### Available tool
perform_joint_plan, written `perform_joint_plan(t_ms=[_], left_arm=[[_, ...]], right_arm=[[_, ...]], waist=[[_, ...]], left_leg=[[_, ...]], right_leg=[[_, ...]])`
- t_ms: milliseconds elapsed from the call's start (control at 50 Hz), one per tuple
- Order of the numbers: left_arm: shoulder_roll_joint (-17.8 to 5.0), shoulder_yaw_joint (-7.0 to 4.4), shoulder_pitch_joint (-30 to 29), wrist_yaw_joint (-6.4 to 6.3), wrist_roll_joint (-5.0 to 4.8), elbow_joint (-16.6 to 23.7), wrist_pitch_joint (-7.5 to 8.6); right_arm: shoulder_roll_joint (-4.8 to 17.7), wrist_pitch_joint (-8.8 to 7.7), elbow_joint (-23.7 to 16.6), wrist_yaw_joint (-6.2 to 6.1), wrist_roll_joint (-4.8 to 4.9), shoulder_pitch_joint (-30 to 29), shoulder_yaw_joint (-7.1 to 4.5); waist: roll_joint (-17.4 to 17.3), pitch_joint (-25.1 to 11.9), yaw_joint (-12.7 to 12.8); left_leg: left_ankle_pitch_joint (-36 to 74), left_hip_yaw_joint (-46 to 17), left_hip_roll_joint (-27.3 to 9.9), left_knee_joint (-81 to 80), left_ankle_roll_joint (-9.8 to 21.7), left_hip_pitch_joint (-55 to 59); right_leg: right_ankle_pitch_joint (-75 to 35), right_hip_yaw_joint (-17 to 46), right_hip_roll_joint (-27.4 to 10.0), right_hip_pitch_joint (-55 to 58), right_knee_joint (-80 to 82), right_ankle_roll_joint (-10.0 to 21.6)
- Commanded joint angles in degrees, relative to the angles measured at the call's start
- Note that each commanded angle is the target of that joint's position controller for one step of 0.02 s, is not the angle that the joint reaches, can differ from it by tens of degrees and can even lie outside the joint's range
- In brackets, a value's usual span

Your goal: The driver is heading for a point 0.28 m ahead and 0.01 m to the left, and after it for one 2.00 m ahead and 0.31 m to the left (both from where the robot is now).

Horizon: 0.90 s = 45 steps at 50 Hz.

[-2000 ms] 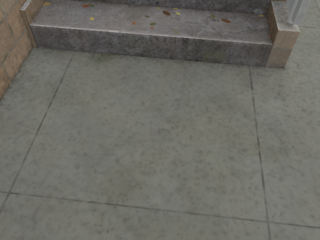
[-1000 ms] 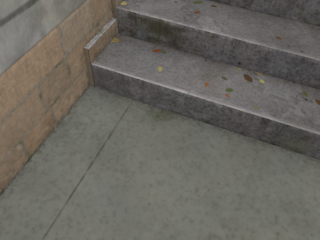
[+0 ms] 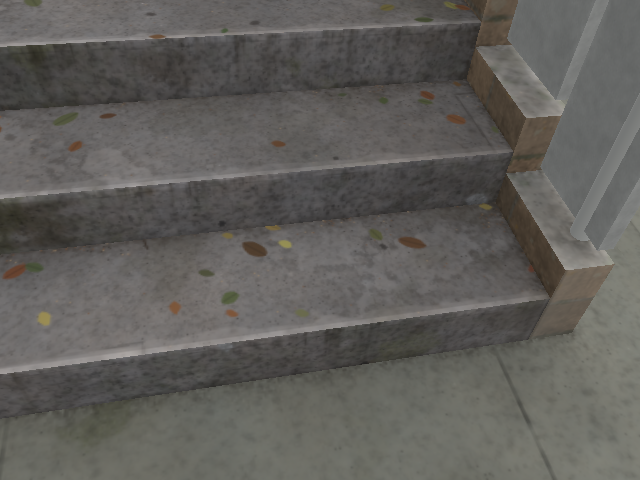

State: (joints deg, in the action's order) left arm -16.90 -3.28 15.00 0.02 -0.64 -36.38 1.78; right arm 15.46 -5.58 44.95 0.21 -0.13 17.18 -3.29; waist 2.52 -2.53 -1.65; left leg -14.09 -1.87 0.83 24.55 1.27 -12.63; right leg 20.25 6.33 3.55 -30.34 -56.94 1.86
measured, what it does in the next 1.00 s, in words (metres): walks ahead: right foot, then left foot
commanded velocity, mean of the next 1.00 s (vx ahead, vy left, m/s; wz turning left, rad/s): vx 0.16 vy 0.00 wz -0.06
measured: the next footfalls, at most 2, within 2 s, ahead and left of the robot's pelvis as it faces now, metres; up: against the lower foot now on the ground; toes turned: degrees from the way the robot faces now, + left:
right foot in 0.30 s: +0.30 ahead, -0.15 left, +0.00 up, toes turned -2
left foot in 0.64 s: +0.29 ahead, +0.10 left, +0.00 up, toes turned -2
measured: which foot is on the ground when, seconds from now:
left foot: down 0.00-0.32, up 0.34-0.62, down 0.64-1.00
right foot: up 0.00-0.28, down 0.30-1.00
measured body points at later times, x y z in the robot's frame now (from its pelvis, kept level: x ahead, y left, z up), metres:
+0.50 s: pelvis +0.18 -0.05 -0.01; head +0.22 -0.06 +0.44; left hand +0.37 +0.19 -0.10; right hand +0.25 -0.33 -0.14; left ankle +0.17 +0.11 -0.69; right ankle +0.26 -0.15 -0.74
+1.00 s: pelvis +0.25 -0.03 -0.01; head +0.26 -0.02 +0.44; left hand +0.36 +0.23 -0.14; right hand +0.35 -0.28 -0.13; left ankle +0.25 +0.10 -0.74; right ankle +0.26 -0.15 -0.74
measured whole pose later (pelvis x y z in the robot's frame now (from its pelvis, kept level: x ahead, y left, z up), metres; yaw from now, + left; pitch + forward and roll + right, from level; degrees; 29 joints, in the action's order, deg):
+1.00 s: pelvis +0.25 -0.03 -0.01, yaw -2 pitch -1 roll -1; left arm -14.5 -1.5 8.9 -1.2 0.4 -53.7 -0.3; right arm 14.0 -1.7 51.7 -1.1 -0.6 9.9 0.0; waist -0.2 2.2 0.3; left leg -16.7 -0.5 -0.9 30.5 -0.4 -12.4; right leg 14.7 -0.1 0.1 -12.8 -28.8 -0.3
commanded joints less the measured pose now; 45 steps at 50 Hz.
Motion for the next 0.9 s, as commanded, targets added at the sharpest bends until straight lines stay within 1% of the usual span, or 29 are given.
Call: perform_joint_plan(t_ms=[20,80,140,200,240,260,280,300,320,340,360,380,400,420,440,480,520,560,600,620,640,660,680,700,720,740,780,840,900], left_arm=[[-3.8,-1.13,-5.1,0.57,0.47,5.2,2.09],[-1.9,-0.32,-9.0,0.67,0.46,6.2,2.4],[0.2,0.46,-14.1,1.38,0.28,7.3,2.94],[-0.2,0.23,-16.4,2.51,-0.15,7.6,3.3],[-1.7,-0.34,-15.6,2.93,-0.24,7.4,3.38],[-2.7,-0.82,-12.8,2.88,0.09,6.5,3.5],[-4.2,-1.52,-7.7,2.49,0.63,4.7,3.54],[-6.8,-2.27,-2.4,1.8,1.29,3.4,3.6],[-11.7,-2.91,4.6,0.87,3.21,2.8,3.16],[-10.7,-2.41,5.2,1.04,2.56,1.9,2.18],[-7.5,-1.98,5.0,1.24,1.58,1.8,1.25],[-5.8,-1.24,0.1,1.19,0.81,1.7,1.04],[-3.9,-0.42,-4.0,1.16,0.51,1.6,1.04],[-3.2,-0.14,-7.5,1.24,0.7,1.5,1.09],[-3.8,-0.32,-10.0,1.38,1.47,1.1,1.13],[-3.8,-0.45,-12.3,1.45,2.28,0.1,1.4],[-4.2,-0.47,-12.6,1.1,2.26,-0.8,1.45],[-4.3,-0.33,-12.7,0.67,1.97,-1.9,0.9],[-3.2,0.36,-12.9,0.56,1.58,-3.0,0.42],[-1.8,1.05,-11.7,0.45,1.53,-4.2,0.48],[-0.9,1.42,-9.4,0.42,1.83,-5.5,0.47],[-1.4,1.09,-5.9,0.33,1.94,-6.0,0.46],[-2.3,0.99,-7.1,-0.17,2.02,-6.6,0.22],[-2.9,0.75,-7.7,-0.57,1.67,-6.9,-0.03],[-2.5,0.78,-7.2,-0.77,1.67,-7.6,-0.45],[-3.0,0.68,-7.0,-0.9,1.83,-8.2,-0.74],[-3.0,0.64,-6.7,-0.86,1.77,-9.3,-0.76],[-3.0,0.67,-7.0,-0.79,1.3,-11.0,-0.57],[-3.2,0.62,-7.0,-0.97,1.03,-12.8,-0.94]], right_arm=[[7.8,-0.39,-2.4,-0.3,-0.17,0.7,-1.41],[8.2,-0.16,-1.0,-0.35,0.25,2.8,-1.18],[8.5,0.76,0.6,-0.48,0.49,4.5,-0.77],[10.4,1.73,2.3,-0.43,0.83,7.4,-0.96],[10.9,2.17,2.4,-0.57,1.32,6.6,-1.08],[11.0,2.18,2.4,-0.66,1.56,5.6,-1.11],[10.9,2.1,2.1,-0.82,1.7,4.6,-1.1],[10.0,1.65,1.6,-0.86,1.1,4.9,-0.76],[5.7,0.9,-0.4,-0.65,-1.25,7.6,0.87],[2.9,0.76,1.9,-0.16,-0.67,16.0,2.36],[9.4,1.29,3.1,-0.06,0.78,13.0,0.45],[9.7,1.92,1.6,-0.24,1.58,7.1,0.21],[8.2,2.75,1.4,-0.79,1.02,4.5,0.44],[7.2,3.77,1.3,-1.42,0.38,4.2,0.46],[5.8,4.72,1.7,-1.88,0.13,5.4,0.67],[3.8,5.51,2.4,-2.59,-0.29,7.0,1.1],[3.6,5.78,1.7,-2.83,-1.02,4.1,1.46],[4.4,6.09,1.6,-2.8,-0.99,2.0,1.25],[4.7,6.16,1.3,-2.53,-1.63,0.2,1.14],[5.3,6.13,0.2,-2.7,-2.28,-1.3,1.21],[7.3,5.94,-0.8,-2.94,-2.01,-1.8,0.99],[11.7,5.93,-0.8,-3.17,-1.15,-4.6,-0.08],[8.8,5.63,-0.6,-2.78,-1.04,-5.7,0.34],[6.3,5.13,-0.4,-2.48,-1.51,-6.5,1.12],[5.2,4.59,-0.1,-2.07,-1.71,-7.3,1.43],[5.1,3.95,0.2,-1.78,-1.5,-7.3,1.54],[5.6,3.12,1.2,-1.59,-0.94,-6.1,1.49],[6.1,2.96,2.2,-1.71,-0.65,-6.0,1.49],[6.1,3.09,3.1,-1.68,-0.47,-6.5,1.54]], waist=[[-9.8,5.7,-0.7],[-9.4,5.5,-2.2],[-9.6,6.7,-3.7],[-10.6,5.5,-4.2],[-11.2,4.4,-2.5],[-11.2,2.8,-0.5],[-10.2,-0.1,2.4],[-7.8,-4.4,4.8],[3.7,-15.0,5.4],[14.7,-25.3,3.6],[7.3,-23.0,5.6],[5.0,-14.0,4.5],[1.4,-8.9,3.0],[1.0,-5.8,0.8],[2.7,-4.3,-1.1],[4.8,-3.8,-2.5],[4.7,-4.3,-1.6],[4.5,-4.0,-1.2],[3.9,-1.3,-1.6],[2.5,0.6,-1.7],[0.1,2.3,-0.6],[-7.7,4.4,3.2],[-9.7,4.7,2.1],[-10.4,5.3,2.2],[-10.1,5.1,2.5],[-9.5,4.6,2.3],[-7.1,2.5,1.8],[-5.0,0.4,1.4],[-3.6,-0.2,1.4]], left_leg=[[-4.7,-16.9,-14.0,-15.3,9.0,9.9],[5.5,-10.6,-12.4,-16.2,9.1,8.8],[18.1,-5.1,-10.8,-14.2,8.0,7.2],[25.8,-4.3,-11.9,-10.9,7.3,7.8],[29.8,-5.1,-12.9,-7.7,6.2,10.0],[33.9,-4.7,-12.5,-4.6,5.2,10.6],[39.1,-3.5,-10.9,0.7,3.9,10.0],[36.3,-1.6,-8.2,8.7,1.9,5.6],[11.8,-0.2,-4.4,26.3,-1.0,-9.6],[-26.2,-2.0,0.2,40.9,-3.5,-19.1],[-25.0,-5.0,-2.1,45.3,-4.0,-20.0],[-21.6,-2.9,-3.8,45.2,-4.2,-23.6],[-18.3,-2.1,-5.6,42.4,-4.9,-22.6],[-15.5,-2.4,-6.9,38.0,-5.5,-18.3],[-12.9,-1.5,-6.8,34.5,-6.0,-12.1],[-10.5,0.2,-5.5,27.5,-6.5,-5.3],[-5.9,0.2,-5.2,20.3,-5.9,-2.2],[0.8,0.5,-4.5,14.3,-4.9,1.5],[5.4,1.1,-3.5,7.5,-3.4,6.0],[5.5,-0.5,-4.5,3.6,-2.5,7.1],[6.9,-4.5,-8.2,-0.2,-1.1,6.8],[-1.6,-5.5,-9.2,-0.8,1.1,0.0],[-11.0,-5.2,-7.5,-3.2,1.5,-6.2],[-12.4,-4.7,-6.7,-4.1,0.6,-8.0],[-9.9,-3.9,-6.2,-4.0,-0.3,-8.4],[-6.3,-3.3,-5.7,-3.0,-1.0,-7.2],[1.0,-2.4,-5.3,-0.6,-1.3,-3.7],[8.2,-1.8,-4.9,1.3,-0.8,-0.7],[11.7,-1.5,-4.6,1.6,-0.4,0.5]], right_leg=[[-8.3,-1.2,-5.4,-17.7,-2.1,-1.5],[-14.2,-4.3,-6.7,-14.7,5.0,-2.7],[-18.8,-6.6,-5.7,-8.5,16.6,-3.0],[-20.3,-7.9,-3.6,-1.3,22.7,-2.4],[-19.2,-6.7,-3.1,2.1,26.3,-0.6],[-20.2,-6.6,-2.4,6.4,28.7,0.6],[-23.8,-7.3,-1.5,14.2,32.1,2.2],[-34.7,-5.4,-4.5,25.0,32.6,4.2],[-61.0,8.1,-18.9,46.7,24.9,10.1],[-64.2,22.4,-30.0,55.2,26.8,19.6],[-52.9,20.6,-25.8,48.7,30.1,17.6],[-47.1,14.7,-22.7,41.7,32.1,15.0],[-43.4,10.9,-19.8,33.5,34.5,13.4],[-40.0,8.1,-18.3,25.1,36.9,12.1],[-38.1,5.1,-16.6,17.4,39.2,11.4],[-36.6,1.2,-14.7,11.1,40.7,11.8],[-29.7,1.2,-14.9,10.4,41.2,12.0],[-16.5,1.8,-14.6,9.0,41.7,11.0],[0.2,1.8,-12.5,5.6,41.7,7.9],[7.2,2.0,-11.0,4.0,40.9,4.9],[9.9,1.0,-8.6,3.7,38.5,1.8],[5.9,-3.0,-4.7,6.2,36.5,-0.4],[0.7,-5.1,-3.7,12.4,33.7,-1.7],[-2.2,-5.3,-3.7,14.6,32.3,-1.8],[-4.4,-4.9,-4.2,16.2,32.2,-1.3],[-6.3,-4.5,-4.4,16.5,32.1,-0.8],[-10.0,-4.1,-4.9,17.0,32.0,-0.3],[-15.4,-4.1,-5.2,18.2,31.3,-0.4],[-18.4,-4.3,-5.2,19.5,30.9,-0.6]])
Keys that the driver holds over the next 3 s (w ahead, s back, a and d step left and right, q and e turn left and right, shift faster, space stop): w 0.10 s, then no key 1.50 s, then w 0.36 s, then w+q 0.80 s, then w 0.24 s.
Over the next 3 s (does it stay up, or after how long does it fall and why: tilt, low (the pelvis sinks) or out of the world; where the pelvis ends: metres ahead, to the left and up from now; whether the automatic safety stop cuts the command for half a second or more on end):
stays up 0.84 0.03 0.14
